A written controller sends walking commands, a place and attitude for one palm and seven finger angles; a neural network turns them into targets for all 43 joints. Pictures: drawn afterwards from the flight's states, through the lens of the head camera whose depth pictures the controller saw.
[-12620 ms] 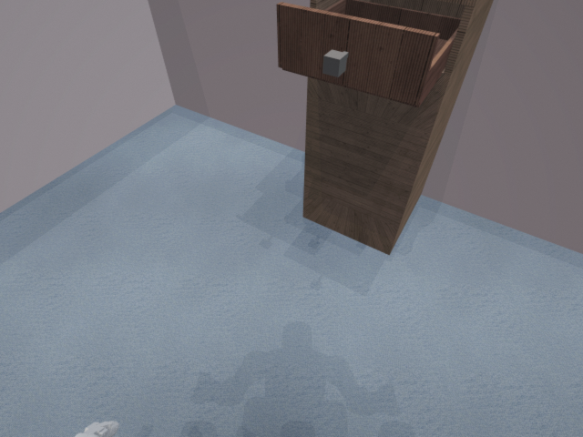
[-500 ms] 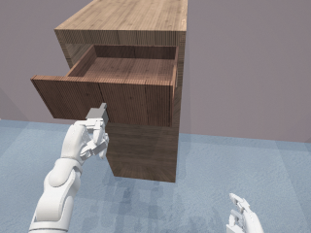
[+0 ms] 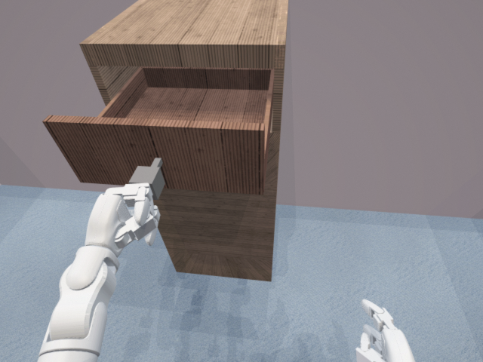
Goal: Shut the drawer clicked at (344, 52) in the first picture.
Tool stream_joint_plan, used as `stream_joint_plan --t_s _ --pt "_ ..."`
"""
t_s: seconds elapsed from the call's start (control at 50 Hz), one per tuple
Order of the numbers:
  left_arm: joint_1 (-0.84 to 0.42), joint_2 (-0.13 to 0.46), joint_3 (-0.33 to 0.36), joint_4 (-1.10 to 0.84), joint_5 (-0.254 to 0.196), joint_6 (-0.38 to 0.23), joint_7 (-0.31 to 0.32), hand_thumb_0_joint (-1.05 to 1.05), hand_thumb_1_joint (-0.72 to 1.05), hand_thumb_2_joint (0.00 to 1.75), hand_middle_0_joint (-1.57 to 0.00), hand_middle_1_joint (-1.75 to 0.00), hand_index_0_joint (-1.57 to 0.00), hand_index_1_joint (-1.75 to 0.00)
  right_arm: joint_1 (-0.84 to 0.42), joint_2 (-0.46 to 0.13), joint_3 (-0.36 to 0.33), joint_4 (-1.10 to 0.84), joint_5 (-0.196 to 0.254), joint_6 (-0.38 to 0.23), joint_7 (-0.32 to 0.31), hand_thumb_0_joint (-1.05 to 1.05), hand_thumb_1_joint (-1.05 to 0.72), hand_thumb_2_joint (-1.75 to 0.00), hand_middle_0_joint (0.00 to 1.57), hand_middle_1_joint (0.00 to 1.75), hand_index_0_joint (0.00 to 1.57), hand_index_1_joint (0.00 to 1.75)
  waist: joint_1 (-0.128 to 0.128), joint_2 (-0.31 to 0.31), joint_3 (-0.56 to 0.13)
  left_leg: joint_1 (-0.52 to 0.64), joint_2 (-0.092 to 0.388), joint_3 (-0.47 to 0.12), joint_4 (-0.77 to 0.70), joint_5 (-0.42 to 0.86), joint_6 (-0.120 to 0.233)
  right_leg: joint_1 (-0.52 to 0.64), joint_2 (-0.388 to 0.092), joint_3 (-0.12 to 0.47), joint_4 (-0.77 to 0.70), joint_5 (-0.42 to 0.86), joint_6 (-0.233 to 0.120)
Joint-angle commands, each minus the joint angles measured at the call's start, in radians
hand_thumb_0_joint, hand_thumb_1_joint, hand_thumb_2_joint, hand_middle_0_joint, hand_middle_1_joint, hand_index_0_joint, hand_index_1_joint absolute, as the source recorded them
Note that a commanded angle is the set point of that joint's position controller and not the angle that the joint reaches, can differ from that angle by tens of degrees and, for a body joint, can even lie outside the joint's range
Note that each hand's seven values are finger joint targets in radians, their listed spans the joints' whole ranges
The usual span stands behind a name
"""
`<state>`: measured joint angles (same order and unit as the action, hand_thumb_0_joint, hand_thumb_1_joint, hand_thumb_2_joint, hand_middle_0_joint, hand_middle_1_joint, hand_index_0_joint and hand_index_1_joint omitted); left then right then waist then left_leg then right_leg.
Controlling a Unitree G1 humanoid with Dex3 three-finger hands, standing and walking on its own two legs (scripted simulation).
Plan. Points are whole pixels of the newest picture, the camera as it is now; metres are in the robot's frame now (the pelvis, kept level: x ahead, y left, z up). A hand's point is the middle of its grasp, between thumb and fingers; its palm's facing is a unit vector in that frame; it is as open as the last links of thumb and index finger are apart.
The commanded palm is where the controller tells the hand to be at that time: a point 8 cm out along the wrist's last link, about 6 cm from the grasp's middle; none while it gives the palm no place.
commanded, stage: push the drawer shut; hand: left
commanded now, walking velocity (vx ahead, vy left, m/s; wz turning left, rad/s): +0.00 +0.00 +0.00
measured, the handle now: (151, 174) +0.39 +0.19 +0.13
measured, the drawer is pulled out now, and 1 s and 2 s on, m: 0.21 0.12 0.00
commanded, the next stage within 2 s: none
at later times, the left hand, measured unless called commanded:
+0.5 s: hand (160, 199) +0.34 +0.16 +0.12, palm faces -0.04 -1.00 -0.05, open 3.2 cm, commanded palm +0.33 +0.21 +0.13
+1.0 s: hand (173, 172) +0.40 +0.15 +0.12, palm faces -0.03 -1.00 -0.04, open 3.2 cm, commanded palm +0.39 +0.20 +0.13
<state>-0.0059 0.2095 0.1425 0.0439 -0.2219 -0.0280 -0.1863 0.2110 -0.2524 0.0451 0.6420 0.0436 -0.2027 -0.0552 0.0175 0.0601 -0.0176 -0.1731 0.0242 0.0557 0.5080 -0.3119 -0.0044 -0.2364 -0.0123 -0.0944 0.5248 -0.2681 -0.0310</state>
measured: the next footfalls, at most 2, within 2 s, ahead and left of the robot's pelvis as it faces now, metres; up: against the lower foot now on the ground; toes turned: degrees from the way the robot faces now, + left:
none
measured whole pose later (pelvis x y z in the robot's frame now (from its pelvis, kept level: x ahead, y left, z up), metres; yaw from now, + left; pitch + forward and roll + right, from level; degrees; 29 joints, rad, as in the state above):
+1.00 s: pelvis -0.03 +0.01 +0.00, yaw +1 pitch +3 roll +0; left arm -0.66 0.27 0.17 0.83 -0.17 -0.20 -0.15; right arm 0.28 -0.27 0.04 0.73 0.05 -0.16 -0.06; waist -0.03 0.03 0.00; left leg -0.32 0.01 0.05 0.56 -0.29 0.01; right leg -0.37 -0.03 -0.10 0.56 -0.24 -0.02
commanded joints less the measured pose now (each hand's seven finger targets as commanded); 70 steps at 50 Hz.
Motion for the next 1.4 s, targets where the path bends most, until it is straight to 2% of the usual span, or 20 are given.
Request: stream_joint_plan --t_s 0.0,0.06,0.12,0.16,0.24,0.36,0.42,0.46,0.54,0.7,0.74,0.76,0.8,0.98,1.1,1.14,1.2,1.3,1.34,1.38 --pt "-0.296 0.139 0.057 -0.203 -0.013 -0.062 -0.003 0.0 0.9 0.9 -1.4 -1.6 -1.4 -1.6 -0.122 -0.097 -0.031 -0.155 0.009 -0.058 -0.008 0.0 -0.9 -0.9 0.2 0.3 0.2 0.3 -0.002 -0.062 -0.146 -0.018 -0.022 -0.025 -0.062 0.19 0.027 0.082 -0.005 0.063 -0.085 0.208 0.025" --pt "-0.406 0.172 0.062 -0.166 -0.006 -0.062 0.005 0.0 0.9 0.9 -1.4 -1.6 -1.4 -1.6 -0.12 -0.104 -0.03 -0.138 0.009 -0.054 -0.017 0.0 -0.9 -0.9 0.2 0.3 0.2 0.3 -0.025 -0.084 -0.13 -0.022 -0.021 -0.031 -0.057 0.155 0.03 0.055 -0.004 0.07 -0.097 0.15 0.029" --pt "-0.511 0.128 0.015 -0.143 -0.003 -0.067 0.009 0.0 0.9 0.9 -1.4 -1.6 -1.4 -1.6 -0.118 -0.097 -0.026 -0.134 0.012 -0.057 -0.023 0.0 -0.9 -0.9 0.2 0.3 0.2 0.3 -0.03 -0.031 -0.161 0.008 -0.022 -0.042 -0.063 0.149 0.025 0.042 -0.003 0.058 -0.085 0.139 0.021" --pt "-0.502 0.148 0.033 -0.085 -0.001 -0.069 0.014 0.0 0.9 0.9 -1.4 -1.6 -1.4 -1.6 -0.108 -0.104 -0.028 -0.127 0.01 -0.055 -0.023 0.0 -0.9 -0.9 0.2 0.3 0.2 0.3 -0.026 -0.094 -0.18 -0.004 -0.017 -0.044 -0.06 0.16 0.028 0.055 -0.001 0.058 -0.081 0.148 0.023" --pt "-0.615 0.114 -0.007 -0.061 0.008 -0.074 0.022 0.0 0.9 0.9 -1.4 -1.6 -1.4 -1.6 -0.102 -0.1 -0.027 -0.117 0.012 -0.051 -0.021 0.0 -0.9 -0.9 0.2 0.3 0.2 0.3 -0.035 -0.034 -0.203 0.02 -0.02 -0.053 -0.063 0.182 0.02 0.039 -0.002 0.047 -0.065 0.175 0.016" --pt "-0.737 0.129 -0.013 0.059 0.018 -0.085 0.034 0.0 0.9 0.9 -1.4 -1.6 -1.4 -1.6 -0.092 -0.11 -0.024 -0.093 0.012 -0.034 -0.024 0.0 -0.9 -0.9 0.2 0.3 0.2 0.3 -0.055 -0.09 -0.177 -0.007 -0.014 -0.061 -0.065 0.132 0.026 0.007 -0.002 0.054 -0.078 0.111 0.018" --pt "-0.78 0.114 -0.016 0.093 0.017 -0.097 0.039 0.0 0.9 0.9 -1.4 -1.6 -1.4 -1.6 -0.087 -0.105 -0.025 -0.091 0.013 -0.031 -0.022 0.0 -0.9 -0.9 0.2 0.3 0.2 0.3 -0.045 -0.036 -0.209 0.011 -0.018 -0.066 -0.067 0.142 0.019 0.009 -0.003 0.051 -0.066 0.122 0.01" --pt "-0.829 0.131 -0.008 0.141 0.02 -0.104 0.046 0.0 0.9 0.9 -1.4 -1.6 -1.4 -1.6 -0.077 -0.112 -0.025 -0.081 0.012 -0.027 -0.022 0.0 -0.9 -0.9 0.2 0.3 0.2 0.3 -0.056 -0.084 -0.205 -0.004 -0.014 -0.07 -0.067 0.131 0.023 0.004 -0.002 0.053 -0.07 0.109 0.013" --pt "-0.856 0.118 -0.011 0.192 0.019 -0.125 0.037 0.0 0.9 0.9 -1.4 -1.6 -1.4 -1.6 -0.069 -0.107 -0.026 -0.081 0.012 -0.024 -0.018 0.0 -0.9 -0.9 0.2 0.3 0.2 0.3 -0.049 -0.05 -0.233 0.004 -0.016 -0.065 -0.067 0.15 0.019 0.016 -0.002 0.053 -0.06 0.14 0.007" --pt "-1.005 0.168 0.026 0.353 0.02 -0.167 0.036 0.0 0.9 0.9 -1.4 -1.6 -1.4 -1.6 -0.031 -0.122 -0.031 -0.057 0.015 -0.008 -0.018 0.0 -0.9 -0.9 0.2 0.3 0.2 0.3 -0.072 -0.065 -0.193 -0.044 -0.018 -0.062 -0.065 0.085 0.025 -0.017 -0.002 0.068 -0.074 0.08 0.009" --pt "-1.058 0.158 0.019 0.373 0.021 -0.18 0.038 0.0 0.9 0.9 -1.4 -1.6 -1.4 -1.6 -0.016 -0.122 -0.034 -0.054 0.014 -0.01 -0.016 0.0 -0.9 -0.9 0.2 0.3 0.2 0.3 -0.076 -0.059 -0.224 -0.037 -0.019 -0.065 -0.064 0.082 0.025 -0.022 -0.001 0.067 -0.069 0.079 0.008" --pt "-1.045 0.21 0.059 0.414 0.027 -0.184 0.044 0.0 0.9 0.9 -1.4 -1.6 -1.4 -1.6 -0.008 -0.131 -0.037 -0.05 0.012 -0.007 -0.018 0.0 -0.9 -0.9 0.2 0.3 0.2 0.3 -0.071 -0.105 -0.234 -0.056 -0.016 -0.065 -0.059 0.08 0.029 -0.007 0.0 0.073 -0.069 0.071 0.011" --pt "-1.112 0.165 0.014 0.433 0.029 -0.199 0.038 0.0 0.9 0.9 -1.4 -1.6 -1.4 -1.6 0.003 -0.126 -0.037 -0.046 0.015 -0.006 -0.016 0.0 -0.9 -0.9 0.2 0.3 0.2 0.3 -0.088 -0.069 -0.236 -0.05 -0.02 -0.061 -0.056 0.083 0.028 -0.022 -0.001 0.072 -0.066 0.085 0.011" --pt "-1.243 0.218 0.052 0.626 0.04 -0.255 0.023 0.0 0.9 0.9 -1.4 -1.6 -1.4 -1.6 0.075 -0.141 -0.043 -0.021 0.009 0.003 -0.009 0.0 -0.9 -0.9 0.2 0.3 0.2 0.3 -0.108 -0.088 -0.267 -0.098 -0.022 -0.056 -0.03 0.092 0.033 -0.034 0.004 0.082 -0.043 0.119 0.012" --pt "-1.317 0.309 0.124 0.736 0.048 -0.285 0.008 0.0 0.9 0.9 -1.4 -1.6 -1.4 -1.6 0.128 -0.155 -0.047 -0.011 0.004 0.012 -0.007 0.0 -0.9 -0.9 0.2 0.3 0.2 0.3 -0.116 -0.092 -0.308 -0.149 -0.026 -0.05 -0.008 0.081 0.035 -0.024 0.006 0.097 -0.027 0.121 0.015" --pt "-1.365 0.267 0.085 0.757 0.052 -0.293 0.001 0.0 0.9 0.9 -1.4 -1.6 -1.4 -1.6 0.141 -0.152 -0.048 -0.006 0.004 0.012 -0.006 0.0 -0.9 -0.9 0.2 0.3 0.2 0.3 -0.135 -0.061 -0.289 -0.147 -0.025 -0.051 -0.005 0.074 0.033 -0.062 0.008 0.09 -0.022 0.118 0.013" --pt "-1.374 0.329 0.141 0.797 0.052 -0.301 0.0 0.0 0.9 0.9 -1.4 -1.6 -1.4 -1.6 0.174 -0.163 -0.052 -0.002 -0.002 0.014 -0.002 0.0 -0.9 -0.9 0.2 0.3 0.2 0.3 -0.133 -0.094 -0.326 -0.166 -0.025 -0.05 0.006 0.084 0.036 -0.049 0.012 0.096 -0.016 0.133 0.017" --pt "-1.418 0.351 0.156 0.82 0.063 -0.313 -0.009 0.0 0.9 0.9 -1.4 -1.6 -1.4 -1.6 0.208 -0.166 -0.059 0.003 -0.007 0.023 0.003 0.0 -0.9 -0.9 0.2 0.3 0.2 0.3 -0.142 -0.069 -0.362 -0.17 -0.025 -0.046 0.025 0.117 0.037 -0.052 0.017 0.097 0.001 0.177 0.017" --pt "-1.432 0.315 0.124 0.836 0.067 -0.309 -0.013 0.0 0.9 0.9 -1.4 -1.6 -1.4 -1.6 0.218 -0.164 -0.057 0.002 -0.008 0.028 0.006 0.0 -0.9 -0.9 0.2 0.3 0.2 0.3 -0.154 -0.045 -0.358 -0.165 -0.024 -0.043 0.029 0.133 0.036 -0.076 0.019 0.092 0.007 0.195 0.016" --pt "-1.448 0.37 0.17 0.874 0.07 -0.307 -0.007 0.0 0.9 0.9 -1.4 -1.6 -1.4 -1.6 0.241 -0.174 -0.06 0.011 -0.011 0.034 0.006 0.0 -0.9 -0.9 0.2 0.3 0.2 0.3 -0.158 -0.086 -0.346 -0.195 -0.022 -0.047 0.032 0.128 0.038 -0.078 0.023 0.091 0.009 0.19 0.02"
